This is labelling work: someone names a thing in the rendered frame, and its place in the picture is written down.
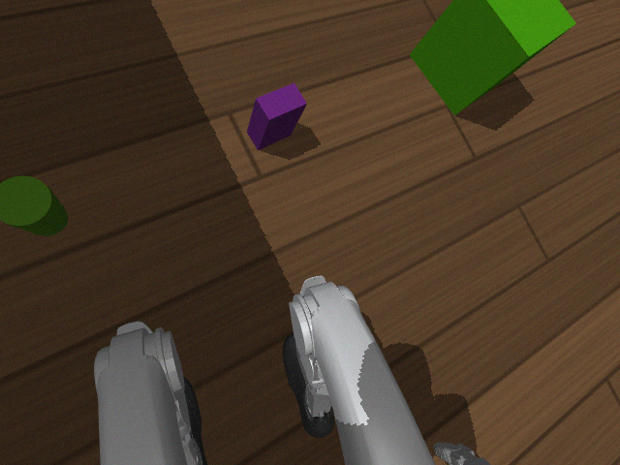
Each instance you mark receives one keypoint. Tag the right robot hand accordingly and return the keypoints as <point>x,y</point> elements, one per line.
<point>458,454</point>

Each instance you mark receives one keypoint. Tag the right robot foot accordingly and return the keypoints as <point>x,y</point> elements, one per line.
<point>316,427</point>

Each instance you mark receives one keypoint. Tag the left robot foot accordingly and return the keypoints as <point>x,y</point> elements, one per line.
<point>195,420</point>

